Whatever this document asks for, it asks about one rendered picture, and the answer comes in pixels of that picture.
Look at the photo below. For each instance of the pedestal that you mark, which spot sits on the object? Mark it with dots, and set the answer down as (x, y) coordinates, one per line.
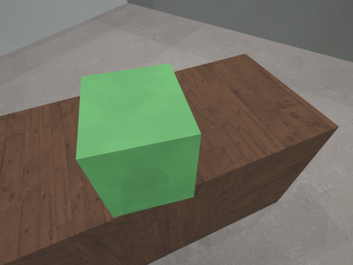
(257, 136)

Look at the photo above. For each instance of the carton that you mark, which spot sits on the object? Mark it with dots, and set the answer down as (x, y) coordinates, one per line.
(138, 142)

